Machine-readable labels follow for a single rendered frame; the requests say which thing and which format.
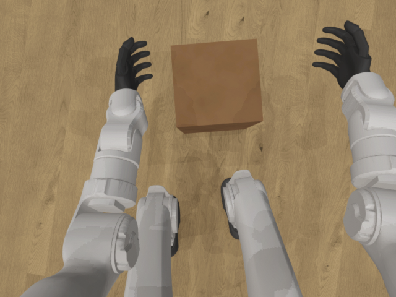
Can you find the left robot forearm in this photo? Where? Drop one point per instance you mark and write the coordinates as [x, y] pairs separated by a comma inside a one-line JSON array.
[[112, 184]]

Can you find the robot left upper arm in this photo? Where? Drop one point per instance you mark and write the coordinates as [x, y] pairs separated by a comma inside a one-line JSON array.
[[98, 248]]

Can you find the robot left foot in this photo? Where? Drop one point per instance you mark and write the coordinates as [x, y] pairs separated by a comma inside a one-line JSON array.
[[174, 248]]

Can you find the right robot forearm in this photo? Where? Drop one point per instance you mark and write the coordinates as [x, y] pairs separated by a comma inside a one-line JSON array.
[[368, 107]]

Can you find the robot right shin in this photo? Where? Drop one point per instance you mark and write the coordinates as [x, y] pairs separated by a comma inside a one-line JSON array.
[[244, 174]]

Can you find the left robot hand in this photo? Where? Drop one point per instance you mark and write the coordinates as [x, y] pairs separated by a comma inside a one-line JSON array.
[[125, 75]]

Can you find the carton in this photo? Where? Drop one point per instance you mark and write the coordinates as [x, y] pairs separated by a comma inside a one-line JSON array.
[[216, 86]]

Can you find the robot right upper arm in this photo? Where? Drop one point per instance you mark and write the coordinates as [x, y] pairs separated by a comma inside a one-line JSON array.
[[370, 219]]

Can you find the right robot hand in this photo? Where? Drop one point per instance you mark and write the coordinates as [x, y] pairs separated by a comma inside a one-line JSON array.
[[354, 55]]

